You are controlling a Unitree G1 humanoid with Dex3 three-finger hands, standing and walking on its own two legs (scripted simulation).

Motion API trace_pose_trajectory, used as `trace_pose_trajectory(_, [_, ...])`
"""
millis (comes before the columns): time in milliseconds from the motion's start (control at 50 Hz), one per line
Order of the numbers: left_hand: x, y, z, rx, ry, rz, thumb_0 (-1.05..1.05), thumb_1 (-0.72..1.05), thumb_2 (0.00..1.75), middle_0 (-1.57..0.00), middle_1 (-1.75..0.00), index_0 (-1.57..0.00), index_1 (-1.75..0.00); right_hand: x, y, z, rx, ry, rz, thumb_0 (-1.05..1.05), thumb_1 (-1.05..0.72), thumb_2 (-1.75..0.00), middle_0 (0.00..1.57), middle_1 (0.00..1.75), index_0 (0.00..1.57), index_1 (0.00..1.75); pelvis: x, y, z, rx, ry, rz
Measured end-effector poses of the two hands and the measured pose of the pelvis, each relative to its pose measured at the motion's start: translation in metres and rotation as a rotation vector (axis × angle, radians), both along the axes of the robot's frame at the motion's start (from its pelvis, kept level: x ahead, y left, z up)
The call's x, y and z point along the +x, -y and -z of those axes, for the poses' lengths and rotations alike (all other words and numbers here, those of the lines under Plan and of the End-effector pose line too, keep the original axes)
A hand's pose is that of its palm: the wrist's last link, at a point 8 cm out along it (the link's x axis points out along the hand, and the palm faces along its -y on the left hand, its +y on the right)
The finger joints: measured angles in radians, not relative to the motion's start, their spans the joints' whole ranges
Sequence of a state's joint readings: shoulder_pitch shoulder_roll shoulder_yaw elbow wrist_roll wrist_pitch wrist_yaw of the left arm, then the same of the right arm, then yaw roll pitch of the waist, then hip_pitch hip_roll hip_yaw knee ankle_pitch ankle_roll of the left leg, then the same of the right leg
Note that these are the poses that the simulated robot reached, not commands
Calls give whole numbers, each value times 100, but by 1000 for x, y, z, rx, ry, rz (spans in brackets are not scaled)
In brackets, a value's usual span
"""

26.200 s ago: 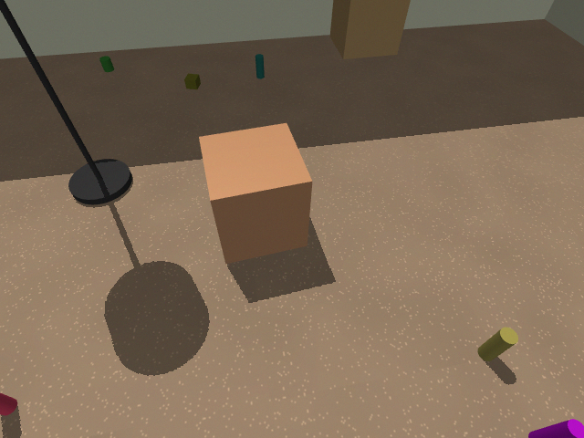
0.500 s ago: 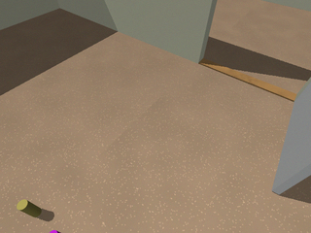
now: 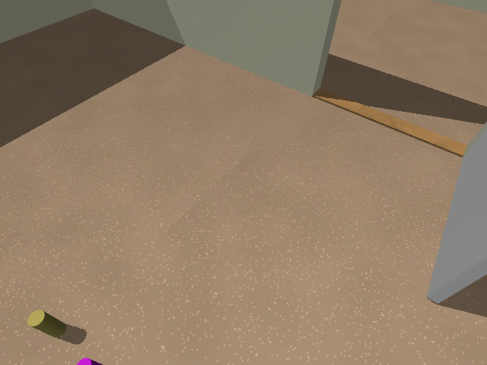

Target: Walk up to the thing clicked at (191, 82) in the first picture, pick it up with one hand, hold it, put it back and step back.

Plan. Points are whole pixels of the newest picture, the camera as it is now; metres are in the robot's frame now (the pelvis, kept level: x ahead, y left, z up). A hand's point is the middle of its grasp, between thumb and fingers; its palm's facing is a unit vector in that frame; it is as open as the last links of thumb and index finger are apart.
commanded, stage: stand
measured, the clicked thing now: out of the picture +0.70 +2.83 -0.75
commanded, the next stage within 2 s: walk up in 0.18 s
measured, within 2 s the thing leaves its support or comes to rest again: neither
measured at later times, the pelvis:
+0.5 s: pelvis +0.07 +0.03 -0.01, yaw +1 degrees
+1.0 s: pelvis +0.23 -0.01 -0.02, yaw -2 degrees
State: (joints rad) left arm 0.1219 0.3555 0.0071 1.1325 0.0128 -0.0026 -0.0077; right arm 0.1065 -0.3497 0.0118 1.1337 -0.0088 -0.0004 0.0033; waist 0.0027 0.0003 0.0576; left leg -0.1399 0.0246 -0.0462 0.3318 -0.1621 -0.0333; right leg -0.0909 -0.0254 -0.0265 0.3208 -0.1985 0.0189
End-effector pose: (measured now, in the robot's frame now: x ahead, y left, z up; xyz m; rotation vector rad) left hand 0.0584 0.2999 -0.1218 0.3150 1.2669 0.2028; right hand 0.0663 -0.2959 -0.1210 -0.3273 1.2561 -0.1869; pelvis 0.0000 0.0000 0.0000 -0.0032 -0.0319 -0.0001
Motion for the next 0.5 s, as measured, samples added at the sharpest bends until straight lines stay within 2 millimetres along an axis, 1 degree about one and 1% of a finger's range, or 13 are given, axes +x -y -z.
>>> trace_pose_trajectory(200, [5, 0, 0, -4, 9, 1, 0, 90, 90, -21, -30, -20, -30, 6, 0, 0, 5, 11, 0, 0, -91, -90, 20, 30, 20, 30, 3, 0, 0, 0, -1, 1])
trace_pose_trajectory(260, [6, -4, -2, -12, 41, -8, 0, 90, 90, -21, -30, -20, -30, 9, 4, -2, 7, 30, -8, 0, -91, -90, 20, 30, 20, 30, 10, -1, 3, -2, -3, 0])
trace_pose_trajectory(340, [1, -20, 1, -2, 66, -41, 0, 90, 90, -21, -30, -20, -30, 21, 8, -3, -27, 18, -37, 0, -91, -90, 20, 30, 20, 30, 24, -9, 9, -16, 4, -20])
trace_pose_trajectory(380, [-4, -32, 4, 1, 45, -54, 0, 90, 90, -21, -30, -20, -30, 33, 6, -7, -43, 23, -47, 0, -91, -90, 20, 30, 20, 30, 33, -16, 11, -27, 8, -23])
trace_pose_trajectory(420, [-5, -46, 11, 4, 6, -59, 0, 90, 90, -21, -30, -20, -30, 46, 1, -11, -59, 53, -50, 0, -91, -90, 20, 30, 20, 30, 44, -24, 15, -17, 14, -19])
trace_pose_trajectory(460, [0, -55, 16, 9, -40, -55, 0, 90, 90, -21, -30, -20, -30, 54, -2, -14, -77, 94, -39, 0, -91, -90, 20, 30, 20, 30, 54, -30, 17, -3, 17, -7])
trace_pose_trajectory(500, [12, -59, 15, 9, -63, -44, 0, 90, 90, -21, -30, -20, -30, 55, -6, -21, -81, 107, -18, 0, -91, -90, 20, 30, 20, 30, 65, -32, 14, -2, 15, -10])
